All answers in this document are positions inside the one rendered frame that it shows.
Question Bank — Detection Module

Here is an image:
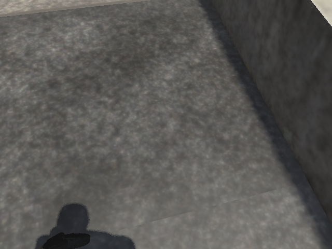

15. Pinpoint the robot left hand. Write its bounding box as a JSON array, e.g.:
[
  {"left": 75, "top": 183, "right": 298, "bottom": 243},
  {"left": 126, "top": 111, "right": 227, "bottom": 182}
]
[{"left": 39, "top": 232, "right": 90, "bottom": 249}]

